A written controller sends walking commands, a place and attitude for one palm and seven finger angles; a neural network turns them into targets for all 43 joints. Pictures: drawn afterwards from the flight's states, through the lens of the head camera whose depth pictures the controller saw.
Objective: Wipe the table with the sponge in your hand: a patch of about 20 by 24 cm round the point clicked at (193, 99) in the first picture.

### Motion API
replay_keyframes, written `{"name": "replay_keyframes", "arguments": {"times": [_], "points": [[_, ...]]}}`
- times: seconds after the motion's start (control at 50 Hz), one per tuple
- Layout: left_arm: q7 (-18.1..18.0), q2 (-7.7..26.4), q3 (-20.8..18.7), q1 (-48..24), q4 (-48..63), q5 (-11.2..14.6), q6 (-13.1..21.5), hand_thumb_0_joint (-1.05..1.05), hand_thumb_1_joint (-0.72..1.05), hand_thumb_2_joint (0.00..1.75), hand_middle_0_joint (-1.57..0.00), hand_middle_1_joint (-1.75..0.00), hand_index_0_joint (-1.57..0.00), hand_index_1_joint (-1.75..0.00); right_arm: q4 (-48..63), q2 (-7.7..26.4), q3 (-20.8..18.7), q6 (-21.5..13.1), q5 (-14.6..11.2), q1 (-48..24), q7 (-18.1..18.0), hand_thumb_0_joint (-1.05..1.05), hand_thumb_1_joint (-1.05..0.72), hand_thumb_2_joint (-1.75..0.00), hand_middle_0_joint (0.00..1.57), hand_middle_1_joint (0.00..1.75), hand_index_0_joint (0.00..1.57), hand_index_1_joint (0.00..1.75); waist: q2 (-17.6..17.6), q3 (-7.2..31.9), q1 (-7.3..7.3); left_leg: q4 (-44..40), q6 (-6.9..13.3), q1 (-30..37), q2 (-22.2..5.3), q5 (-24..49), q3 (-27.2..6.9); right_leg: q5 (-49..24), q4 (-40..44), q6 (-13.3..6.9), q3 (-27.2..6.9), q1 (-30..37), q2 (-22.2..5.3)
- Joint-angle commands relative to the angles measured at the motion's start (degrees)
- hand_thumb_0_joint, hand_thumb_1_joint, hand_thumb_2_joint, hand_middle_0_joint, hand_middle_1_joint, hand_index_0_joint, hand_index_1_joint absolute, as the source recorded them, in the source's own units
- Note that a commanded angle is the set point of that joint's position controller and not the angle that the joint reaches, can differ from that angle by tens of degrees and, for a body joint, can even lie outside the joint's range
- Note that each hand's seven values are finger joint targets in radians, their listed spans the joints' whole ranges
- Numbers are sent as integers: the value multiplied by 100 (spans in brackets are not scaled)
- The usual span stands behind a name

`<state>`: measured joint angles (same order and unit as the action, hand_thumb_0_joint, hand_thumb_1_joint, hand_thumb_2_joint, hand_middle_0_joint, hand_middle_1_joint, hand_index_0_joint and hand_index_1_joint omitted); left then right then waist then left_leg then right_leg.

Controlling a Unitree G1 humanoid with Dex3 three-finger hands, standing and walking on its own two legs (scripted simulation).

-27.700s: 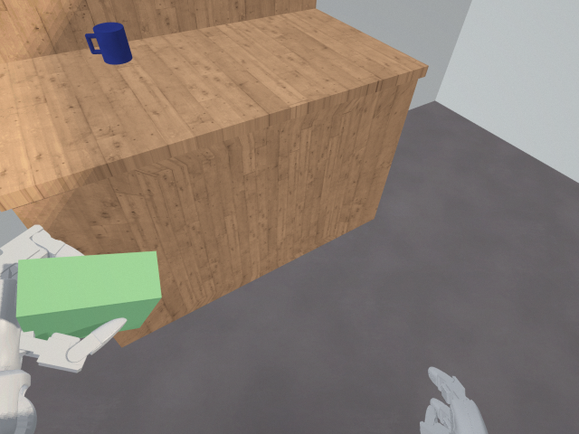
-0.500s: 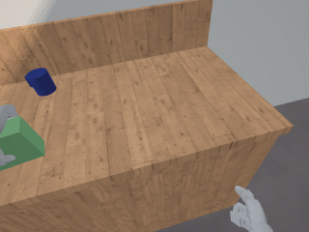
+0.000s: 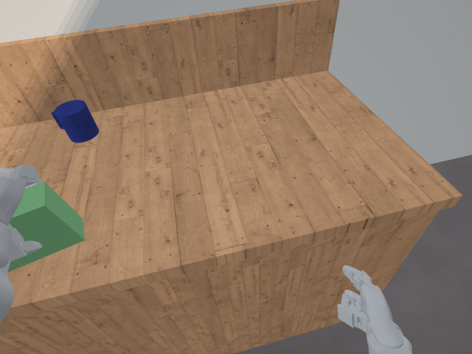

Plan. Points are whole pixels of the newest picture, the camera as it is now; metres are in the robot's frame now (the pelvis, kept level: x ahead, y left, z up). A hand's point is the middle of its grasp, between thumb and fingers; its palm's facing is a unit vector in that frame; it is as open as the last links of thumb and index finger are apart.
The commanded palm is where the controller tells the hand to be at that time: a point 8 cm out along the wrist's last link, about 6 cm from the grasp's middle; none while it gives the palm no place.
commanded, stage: move the sponge above the wiping area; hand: left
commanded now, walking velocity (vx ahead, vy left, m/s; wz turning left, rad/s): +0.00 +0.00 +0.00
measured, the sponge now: (27, 235) +0.21 +0.38 +0.12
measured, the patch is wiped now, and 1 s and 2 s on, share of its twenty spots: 0.00 0.00 0.05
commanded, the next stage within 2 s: none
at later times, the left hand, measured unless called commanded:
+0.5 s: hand (37, 236) +0.21 +0.34 +0.13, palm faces -0.14 -0.05 -0.99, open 9.2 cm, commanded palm +0.19 +0.34 +0.21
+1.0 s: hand (71, 232) +0.23 +0.31 +0.12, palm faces -0.14 -0.06 -0.99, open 9.2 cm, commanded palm +0.20 +0.33 +0.21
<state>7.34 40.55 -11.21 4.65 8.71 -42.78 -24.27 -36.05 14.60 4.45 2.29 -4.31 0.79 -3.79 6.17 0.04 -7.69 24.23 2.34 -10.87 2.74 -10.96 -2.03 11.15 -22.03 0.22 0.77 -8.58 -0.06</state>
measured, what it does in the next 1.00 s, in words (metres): stands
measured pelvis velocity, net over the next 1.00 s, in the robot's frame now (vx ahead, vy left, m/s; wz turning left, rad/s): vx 0.00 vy -0.01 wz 0.00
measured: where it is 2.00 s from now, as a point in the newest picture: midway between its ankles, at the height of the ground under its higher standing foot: outside the picture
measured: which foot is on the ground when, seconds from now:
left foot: down 0.00-1.00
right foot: down 0.00-1.00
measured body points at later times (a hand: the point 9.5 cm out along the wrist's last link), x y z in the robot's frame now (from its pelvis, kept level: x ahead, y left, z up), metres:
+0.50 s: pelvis +0.01 -0.02 +0.00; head +0.00 -0.07 +0.44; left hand +0.21 +0.34 +0.19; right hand +0.24 -0.25 -0.09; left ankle +0.02 +0.09 -0.74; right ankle +0.01 -0.13 -0.74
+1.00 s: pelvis +0.00 -0.01 +0.00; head +0.00 -0.05 +0.44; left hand +0.23 +0.31 +0.17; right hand +0.24 -0.22 -0.08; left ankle +0.02 +0.09 -0.74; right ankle +0.01 -0.13 -0.74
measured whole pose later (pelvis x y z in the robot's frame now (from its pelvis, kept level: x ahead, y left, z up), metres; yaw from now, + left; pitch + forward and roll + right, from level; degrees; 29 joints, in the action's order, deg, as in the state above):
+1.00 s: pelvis +0.00 -0.01 +0.00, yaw +0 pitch -2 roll -1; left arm 13.8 40.0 -6.5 8.3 8.1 -44.1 -13.1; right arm -35.0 16.0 3.2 0.5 -3.4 4.1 -4.7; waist 6.6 0.1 -5.3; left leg 26.7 1.8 -11.8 2.2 -12.7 -2.2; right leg 13.2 -25.2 -0.6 0.9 -9.8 0.6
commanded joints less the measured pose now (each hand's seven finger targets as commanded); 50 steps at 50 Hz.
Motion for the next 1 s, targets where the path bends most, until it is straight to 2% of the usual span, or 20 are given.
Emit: {"name": "replay_keyframes", "arguments": {"times": [0.0,0.08,0.1,0.14,0.18,0.22,0.28,0.38,0.4,0.46,0.48,0.5,0.56,0.58,0.64,0.7,0.78,0.86,0.94,0.98], "points": [[271,1011,250,-1442,1588,-341,488,0,10,130,-120,-160,-120,-160,1104,617,-192,-511,47,-1088,-181,0,-90,-90,20,30,20,30,-202,1070,228,-441,-3,396,-256,-6,-391,16,143,-308,33,-27,129],[-176,2566,-1004,-2539,2453,-1007,1364,0,10,130,-120,-160,-120,-160,1022,594,-188,-750,244,-1005,-383,0,-90,-90,20,30,20,30,669,1593,15,-539,108,563,-247,-79,-589,12,-66,-472,-355,564,334],[-381,2386,-976,-2646,2318,-1053,1530,0,10,130,-120,-160,-120,-160,941,515,-198,-785,340,-714,-467,0,-90,-90,20,30,20,30,629,1731,-9,-500,76,590,-202,214,-493,-61,-90,-499,-148,629,281],[-689,2223,-1178,-2235,1432,-889,1616,0,10,130,-120,-160,-120,-160,679,522,-297,-752,305,-546,-446,0,-90,-90,20,30,20,30,765,1213,-2,-434,-88,632,-160,712,-466,-196,208,-575,-244,401,268],[-841,2275,-1339,-2301,990,-639,1373,0,10,130,-120,-160,-120,-160,633,540,-309,-692,176,-816,-331,0,-90,-90,20,30,20,30,877,834,-92,-346,-157,623,-66,904,-425,-165,417,-684,-629,271,263],[-878,1935,-1146,-2167,396,-370,1029,0,10,130,-120,-160,-120,-160,535,595,-382,-531,157,-771,-230,0,-90,-90,20,30,20,30,507,790,-83,-260,-211,467,-112,1193,-256,-479,410,-572,-425,373,119],[-533,1766,-1105,-949,-168,-131,376,0,10,130,-120,-160,-120,-160,640,724,-350,-401,104,-1099,-78,0,-90,-90,20,30,20,30,-119,741,-217,-244,-207,88,-84,1222,-213,-824,229,-506,-490,567,112],[435,1410,-626,338,272,3,123,0,10,130,-120,-160,-120,-160,1010,737,-281,-265,-28,-1177,42,0,-90,-90,20,30,20,30,-678,877,13,56,-12,-17,-97,1104,-73,-1218,21,-284,-270,416,76],[576,1332,-448,339,441,13,227,0,10,130,-120,-160,-120,-160,1066,774,-280,-269,17,-994,16,0,-90,-90,20,30,20,30,-690,889,77,120,39,-11,-101,1013,-26,-1229,5,-231,-119,361,0],[736,2124,-926,-245,1099,-105,1019,0,10,130,-120,-160,-120,-160,1148,732,-271,-378,96,-702,-173,0,-90,-90,20,30,20,30,-789,1106,171,286,161,317,-25,767,-33,-808,30,-131,-128,139,-31],[607,2470,-1209,-589,1676,-167,1372,0,10,130,-120,-160,-120,-160,1231,658,-248,-516,87,-848,-241,0,-90,-90,20,30,20,30,-589,1201,166,334,179,567,-19,682,-104,-543,112,-215,-415,21,82],[450,2666,-1396,-1069,1974,-221,1763,0,10,130,-120,-160,-120,-160,1237,622,-260,-582,205,-593,-378,0,-90,-90,20,30,20,30,-333,1469,107,383,214,795,40,833,-63,-497,127,-224,-196,83,2],[-280,2860,-2006,-1202,1765,-287,2538,0,10,130,-120,-160,-120,-160,967,575,-390,-771,282,-190,-630,0,-90,-90,20,30,20,30,500,1052,48,332,89,1113,-8,851,-139,-66,367,-381,-283,-332,81],[-557,3049,-2204,-1373,1850,-358,2549,0,10,130,-120,-160,-120,-160,930,592,-372,-883,252,-295,-619,0,-90,-90,20,30,20,30,989,884,11,298,41,1083,9,720,-208,89,461,-528,-659,-438,151],[-1035,2379,-1708,-2088,683,-305,2201,0,10,130,-120,-160,-120,-160,565,675,-550,-735,195,-137,-511,0,-90,-90,20,30,20,30,944,514,154,194,-120,633,-49,771,-171,-33,492,-546,-569,-353,91],[-1023,2129,-1424,-2188,-366,-71,1468,0,10,130,-120,-160,-120,-160,502,791,-539,-620,116,-475,-376,0,-90,-90,20,30,20,30,292,546,34,-25,-154,222,-100,602,-135,-67,435,-490,-408,-12,3],[-282,1550,-574,-1395,-637,-182,690,0,10,130,-120,-160,-120,-160,732,746,-367,-505,8,-1029,-242,0,-90,-90,20,30,20,30,-230,697,71,-162,-101,-8,-53,643,-126,-405,218,-369,-283,215,44],[389,1012,143,-742,277,-174,689,0,10,130,-120,-160,-120,-160,1016,696,-351,-462,41,-839,-119,0,-90,-90,20,30,20,30,-436,1067,171,-64,9,178,-131,730,-172,-780,50,-271,-18,264,-11],[476,2183,-966,-781,1426,-361,1322,0,10,130,-120,-160,-120,-160,1146,657,-284,-471,177,-688,-126,0,-90,-90,20,30,20,30,-621,1371,34,-9,102,376,-97,915,-240,-691,-29,-286,-1,367,44],[43,3026,-1844,-1251,2436,-477,1722,0,10,130,-120,-160,-120,-160,1244,570,-235,-586,222,-839,-192,0,-90,-90,20,30,20,30,154,1464,-139,-68,84,613,-115,1009,-373,-488,-4,-448,-345,371,167]]}}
